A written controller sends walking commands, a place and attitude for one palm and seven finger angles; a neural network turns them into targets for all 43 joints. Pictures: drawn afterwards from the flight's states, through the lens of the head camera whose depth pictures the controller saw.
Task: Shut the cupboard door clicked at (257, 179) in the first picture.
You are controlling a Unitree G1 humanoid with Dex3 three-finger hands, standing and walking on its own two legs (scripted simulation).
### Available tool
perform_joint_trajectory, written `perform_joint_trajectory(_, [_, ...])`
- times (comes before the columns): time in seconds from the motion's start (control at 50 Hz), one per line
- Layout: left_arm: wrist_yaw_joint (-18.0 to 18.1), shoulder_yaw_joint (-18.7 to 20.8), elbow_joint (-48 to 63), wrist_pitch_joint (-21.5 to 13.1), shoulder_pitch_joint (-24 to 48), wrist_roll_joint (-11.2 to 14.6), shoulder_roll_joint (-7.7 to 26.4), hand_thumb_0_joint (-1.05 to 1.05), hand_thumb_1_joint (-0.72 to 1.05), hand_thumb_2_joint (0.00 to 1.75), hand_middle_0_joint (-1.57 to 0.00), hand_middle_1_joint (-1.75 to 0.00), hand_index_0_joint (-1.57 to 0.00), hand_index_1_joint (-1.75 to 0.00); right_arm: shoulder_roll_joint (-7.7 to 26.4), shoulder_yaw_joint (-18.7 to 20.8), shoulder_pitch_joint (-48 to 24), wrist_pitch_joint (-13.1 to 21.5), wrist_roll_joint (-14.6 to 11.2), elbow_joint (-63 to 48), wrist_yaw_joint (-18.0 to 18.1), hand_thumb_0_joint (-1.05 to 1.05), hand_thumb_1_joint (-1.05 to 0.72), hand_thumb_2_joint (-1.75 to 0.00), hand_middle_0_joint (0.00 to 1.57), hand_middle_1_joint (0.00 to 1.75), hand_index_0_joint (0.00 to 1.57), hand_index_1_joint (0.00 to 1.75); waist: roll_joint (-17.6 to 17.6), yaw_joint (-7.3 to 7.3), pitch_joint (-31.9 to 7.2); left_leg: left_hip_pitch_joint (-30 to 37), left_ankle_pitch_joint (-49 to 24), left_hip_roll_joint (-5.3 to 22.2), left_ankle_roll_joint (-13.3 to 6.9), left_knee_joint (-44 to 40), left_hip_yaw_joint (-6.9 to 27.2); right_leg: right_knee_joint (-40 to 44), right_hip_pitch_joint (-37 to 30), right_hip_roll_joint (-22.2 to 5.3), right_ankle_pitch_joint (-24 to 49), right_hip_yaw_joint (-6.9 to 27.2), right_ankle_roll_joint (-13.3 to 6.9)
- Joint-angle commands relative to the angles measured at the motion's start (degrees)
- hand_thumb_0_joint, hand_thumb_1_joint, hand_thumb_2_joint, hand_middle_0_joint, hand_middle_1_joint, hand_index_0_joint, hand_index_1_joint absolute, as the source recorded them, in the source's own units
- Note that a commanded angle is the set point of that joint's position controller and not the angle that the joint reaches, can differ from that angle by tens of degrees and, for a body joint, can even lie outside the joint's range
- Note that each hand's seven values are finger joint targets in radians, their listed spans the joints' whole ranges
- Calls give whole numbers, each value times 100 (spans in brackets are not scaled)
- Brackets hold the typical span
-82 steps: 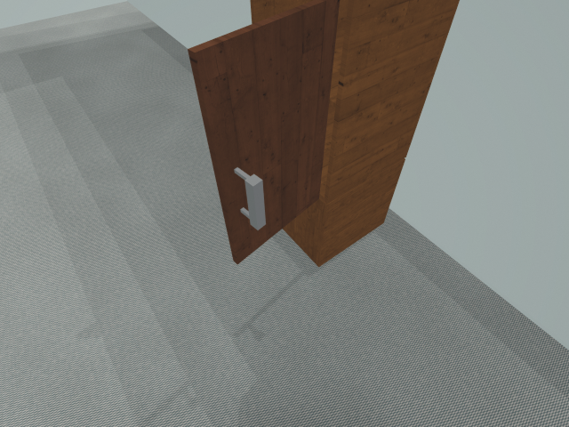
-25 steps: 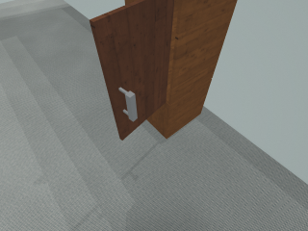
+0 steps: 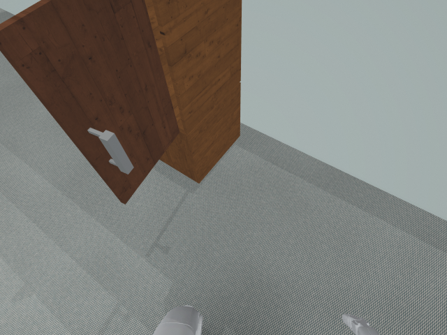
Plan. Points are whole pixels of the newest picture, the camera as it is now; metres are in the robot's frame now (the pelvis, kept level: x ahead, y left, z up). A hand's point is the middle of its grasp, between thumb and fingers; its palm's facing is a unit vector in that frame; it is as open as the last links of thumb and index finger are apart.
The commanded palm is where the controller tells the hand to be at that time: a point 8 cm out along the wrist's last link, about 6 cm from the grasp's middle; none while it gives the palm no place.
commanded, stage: walk around to get in front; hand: left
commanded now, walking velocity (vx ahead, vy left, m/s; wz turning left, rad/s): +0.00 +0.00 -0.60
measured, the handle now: (110, 150) +0.51 +0.36 -0.08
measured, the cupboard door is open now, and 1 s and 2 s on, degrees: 99 99 99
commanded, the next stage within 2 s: none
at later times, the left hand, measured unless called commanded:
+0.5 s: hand (127, 316) +0.15 +0.23 -0.16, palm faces -0.24 -0.94 -0.23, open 7.3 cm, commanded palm none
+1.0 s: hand (188, 296) +0.20 +0.11 -0.17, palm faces -0.55 -0.81 -0.20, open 7.3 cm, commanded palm none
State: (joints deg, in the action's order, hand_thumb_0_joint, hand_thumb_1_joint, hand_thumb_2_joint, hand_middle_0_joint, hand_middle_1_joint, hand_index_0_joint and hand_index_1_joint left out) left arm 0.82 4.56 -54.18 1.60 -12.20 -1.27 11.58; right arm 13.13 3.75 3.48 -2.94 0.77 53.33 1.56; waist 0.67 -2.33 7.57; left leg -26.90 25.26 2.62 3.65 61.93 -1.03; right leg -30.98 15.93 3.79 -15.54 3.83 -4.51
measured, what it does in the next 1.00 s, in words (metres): steps on the spot, turning right: left foot, then right foot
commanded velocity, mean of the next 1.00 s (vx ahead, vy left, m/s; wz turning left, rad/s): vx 0.00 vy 0.00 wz -0.60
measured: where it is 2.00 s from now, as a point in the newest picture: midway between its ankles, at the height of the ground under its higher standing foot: outside the picture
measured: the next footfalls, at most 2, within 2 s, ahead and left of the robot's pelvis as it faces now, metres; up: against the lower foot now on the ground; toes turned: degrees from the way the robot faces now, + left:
left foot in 0.28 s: +0.07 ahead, +0.15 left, +0.00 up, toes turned -11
right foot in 0.64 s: -0.01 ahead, -0.12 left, +0.00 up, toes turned -28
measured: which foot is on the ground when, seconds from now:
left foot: up 0.00-0.26, down 0.28-0.64, up 0.66-1.00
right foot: down 0.00-0.28, up 0.30-0.62, down 0.64-1.00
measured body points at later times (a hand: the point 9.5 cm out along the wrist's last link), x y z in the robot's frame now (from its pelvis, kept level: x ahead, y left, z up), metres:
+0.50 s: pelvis +0.01 +0.03 +0.00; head +0.08 +0.04 +0.45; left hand +0.16 +0.28 -0.15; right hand +0.01 -0.23 -0.13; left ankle +0.03 +0.16 -0.74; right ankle -0.04 -0.10 -0.66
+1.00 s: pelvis +0.01 +0.00 -0.01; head +0.06 -0.02 +0.44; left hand +0.23 +0.15 -0.16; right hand -0.05 -0.27 -0.14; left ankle +0.09 +0.09 -0.73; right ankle -0.05 -0.10 -0.74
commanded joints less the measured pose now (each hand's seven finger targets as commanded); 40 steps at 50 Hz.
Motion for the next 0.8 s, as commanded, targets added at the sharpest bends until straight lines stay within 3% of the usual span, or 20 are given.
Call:
perform_joint_trajectory(0.0, [62, 275, 296, -89, -500, -22, 1111, 0, 90, 90, -20, -30, -20, -30, 335, 68, -146, 75, -26, -548, 61, 0, -90, -90, 20, 30, 20, 30, -673, -67, -1006, -479, -186, -55, 18, -262, 264, 817, -1306, -1443, 3255, 1862, -664])
perform_joint_trajectory(0.12, [43, 310, 431, -63, -429, -53, 1188, 0, 90, 90, -20, -30, -20, -30, 366, 43, -328, 145, -76, -771, 87, 0, -90, -90, 20, 30, 20, 30, -715, -52, -932, -47, -7, -173, -56, -1243, 372, 766, -992, -1450, 3235, 2337, -788])
perform_joint_trajectory(0.2, [10, 307, 571, -24, -14, -18, 1183, 0, 90, 90, -20, -30, -20, -30, 415, 41, 355, 217, -109, -645, 115, 0, -90, -90, 20, 30, 20, 30, -595, 291, -1088, 1353, -764, -273, -139, -2901, 367, 471, -157, -1079, 2626, 2302, -408])
perform_joint_trajectory(0.22, [4, 278, 619, -19, 140, 12, 1073, 0, 90, 90, -20, -30, -20, -30, 542, 66, 720, 269, -101, -543, 143, 0, -90, -90, 20, 30, 20, 30, -412, 485, -1225, 2284, -1229, -37, -203, -3705, 459, 179, 461, -810, 1947, 2027, -142])
perform_joint_trajectory(0.24, [-30, 216, 709, -12, 36, 59, 735, 0, 90, 90, -20, -30, -20, -30, 991, 142, 884, 329, -38, -537, 164, 0, -90, -90, 20, 30, 20, 30, 872, 505, -1318, 3001, -1131, 1153, -550, -4474, 1701, -581, 1427, -70, 83, 1324, 191])
perform_joint_trajectory(0.26, [-110, 168, 829, -13, 144, 50, 669, 0, 90, 90, -20, -30, -20, -30, 1417, 204, 1054, 329, 27, -593, 187, 0, -90, -90, 20, 30, 20, 30, 1851, 530, -1173, 2879, -1992, 2502, -1190, -4776, 2898, -2016, 1956, 270, -2127, 234, 555])
perform_joint_trajectory(0.28, [-151, 195, 827, 7, 311, -20, 887, 0, 90, 90, -20, -30, -20, -30, 1336, 139, 983, 287, 74, -638, 209, 0, -90, -90, 20, 30, 20, 30, 1078, 518, -834, 2158, -2519, 2673, -1564, -4640, 2752, -3016, 1850, -83, -2031, 257, 636])
perform_joint_trajectory(0.3, [-206, 248, 819, 10, 135, -50, 892, 0, 90, 90, -20, -30, -20, -30, 1096, 66, 679, 307, 110, -761, 222, 0, -90, -90, 20, 30, 20, 30, 636, 258, -712, 1820, -2844, 2358, -1567, -4622, 2190, -3541, 1778, -193, -1611, 141, 726])
perform_joint_trajectory(0.32, [-233, 277, 660, 31, 54, -82, 811, 0, 90, 90, -20, -30, -20, -30, 954, 19, 524, 336, 121, -788, 225, 0, -90, -90, 20, 30, 20, 30, 1022, 136, -791, 1834, -3455, 1932, -1387, -4389, 1689, -3848, 1771, -221, -1396, 115, 775])
perform_joint_trajectory(0.38, [-303, 190, 641, 96, 37, 4, 691, 0, 90, 90, -20, -30, -20, -30, 841, -33, 515, 329, 105, -832, 189, 0, -90, -90, 20, 30, 20, 30, 967, 91, -921, 2021, -4015, 1458, -1151, -4059, 494, -3806, 1698, -388, -1042, -199, 832])
perform_joint_trajectory(0.52, [-369, 42, 793, 70, 648, 23, 549, 0, 90, 90, -20, -30, -20, -30, 1159, 115, 1179, 271, 117, -523, 78, 0, -90, -90, 20, 30, 20, 30, 1300, 433, -909, 2103, -3859, 1565, -1009, -3732, -92, -1359, 759, -417, -961, -900, 712])
perform_joint_trajectory(0.54, [-361, 38, 784, 47, 588, 21, 596, 0, 90, 90, -20, -30, -20, -30, 1194, 134, 1168, 261, 115, -511, 58, 0, -90, -90, 20, 30, 20, 30, 1408, 415, -950, 2119, -3907, 1585, -956, -3583, -118, -1028, 571, -378, -898, -937, 662])
perform_joint_trajectory(0.58, [-347, 72, 625, -5, 186, 21, 734, 0, 90, 90, -20, -30, -20, -30, 1246, 170, 1062, 242, 74, -517, 37, 0, -90, -90, 20, 30, 20, 30, 1026, 143, -1122, 1744, -3535, 1430, -602, -2870, -406, 186, -435, -303, 173, -1028, 533])
perform_joint_trajectory(0.6, [-298, 138, 470, -66, -303, -2, 1104, 0, 90, 90, -20, -30, -20, -30, 1103, 166, 1055, 243, 9, -577, 1, 0, -90, -90, 20, 30, 20, 30, 214, -88, -1432, 1068, -2729, 1179, -291, -1985, -699, 755, -1541, -770, 1410, -464, 347])
perform_joint_trajectory(0.62, [-181, 301, 359, -120, -661, -64, 1844, 0, 90, 90, -20, -30, -20, -30, 546, 22, 839, 237, -39, -846, -25, 0, -90, -90, 20, 30, 20, 30, -2019, -292, -1459, -652, 818, 284, 65, -518, -1075, 942, -2430, -2366, 3701, 1721, -286])
perform_joint_trajectory(0.64, [-78, 328, 275, -88, -906, 36, 1935, 0, 90, 90, -20, -30, -20, -30, 709, 15, 585, 171, -21, -966, 46, 0, -90, -90, 20, 30, 20, 30, -1923, -467, -1611, -795, 1357, 240, 26, 284, -240, 687, -2213, -2747, 4924, 1922, -767])
perform_joint_trajectory(0.66, [-35, 280, 316, -67, -732, 30, 1789, 0, 90, 90, -20, -30, -20, -30, 640, 3, 612, 149, -49, -897, 56, 0, -90, -90, 20, 30, 20, 30, -1411, -301, -1301, -952, 1028, 390, -15, 596, 80, 692, -1937, -2576, 4198, 1513, -903])
perform_joint_trajectory(0.68, [18, 284, 411, -56, -372, 3, 1547, 0, 90, 90, -20, -30, -20, -30, 614, 2, 582, 155, -28, -787, 78, 0, -90, -90, 20, 30, 20, 30, -1740, -160, -1260, -1103, 743, 456, 26, 601, 117, 620, -1893, -2137, 4005, 1484, -811])
perform_joint_trajectory(0.7, [30, 234, 495, -34, -97, 13, 1417, 0, 90, 90, -20, -30, -20, -30, 716, 21, 542, 140, -32, -716, 66, 0, -90, -90, 20, 30, 20, 30, -1550, -67, -1132, -928, 459, 454, 75, 558, 124, 568, -1626, -1927, 3924, 1252, -726])
perform_joint_trajectory(0.78, [23, 180, 664, -53, 204, -8, 1324, 0, 90, 90, -20, -30, -20, -30, 504, 16, 660, 63, -19, -581, -13, 0, -90, -90, 20, 30, 20, 30, -837, 150, -997, -142, -73, 189, 123, -162, -38, 804, -686, -1608, 2853, 1107, -618])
